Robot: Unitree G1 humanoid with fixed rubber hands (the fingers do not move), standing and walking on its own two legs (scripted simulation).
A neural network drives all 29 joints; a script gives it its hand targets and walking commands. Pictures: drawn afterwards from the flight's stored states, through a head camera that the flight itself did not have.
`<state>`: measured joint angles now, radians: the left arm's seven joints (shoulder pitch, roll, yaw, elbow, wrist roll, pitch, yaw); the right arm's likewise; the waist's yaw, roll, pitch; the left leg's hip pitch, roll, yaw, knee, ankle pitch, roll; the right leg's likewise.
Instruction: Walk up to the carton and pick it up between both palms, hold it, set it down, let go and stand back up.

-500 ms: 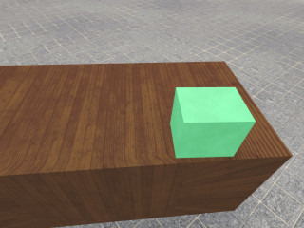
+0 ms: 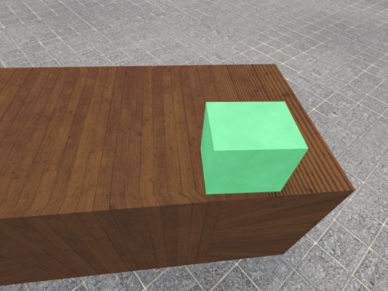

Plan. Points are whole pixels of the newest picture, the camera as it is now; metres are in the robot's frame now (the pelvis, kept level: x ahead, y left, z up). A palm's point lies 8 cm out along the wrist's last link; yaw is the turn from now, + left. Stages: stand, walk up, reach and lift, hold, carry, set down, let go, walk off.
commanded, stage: walk up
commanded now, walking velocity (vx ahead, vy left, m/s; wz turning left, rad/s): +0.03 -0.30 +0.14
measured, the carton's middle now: (244, 148) +0.51 -0.13 -0.04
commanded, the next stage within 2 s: none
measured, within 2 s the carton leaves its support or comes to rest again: neither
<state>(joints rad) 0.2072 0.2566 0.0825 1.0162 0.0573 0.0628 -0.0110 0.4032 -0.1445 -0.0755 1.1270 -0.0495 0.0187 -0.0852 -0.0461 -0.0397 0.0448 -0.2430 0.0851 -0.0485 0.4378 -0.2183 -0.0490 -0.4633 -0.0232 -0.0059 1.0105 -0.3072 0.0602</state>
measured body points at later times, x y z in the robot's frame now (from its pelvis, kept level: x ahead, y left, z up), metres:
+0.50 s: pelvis +0.06 -0.16 +0.00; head +0.09 -0.19 +0.45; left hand +0.03 +0.04 -0.14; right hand +0.12 -0.39 -0.17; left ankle +0.08 -0.05 -0.70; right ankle +0.01 -0.24 -0.74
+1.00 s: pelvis +0.10 -0.18 +0.00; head +0.12 -0.19 +0.45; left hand +0.08 +0.04 -0.16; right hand +0.10 -0.39 -0.17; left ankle +0.08 -0.07 -0.74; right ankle +0.01 -0.24 -0.74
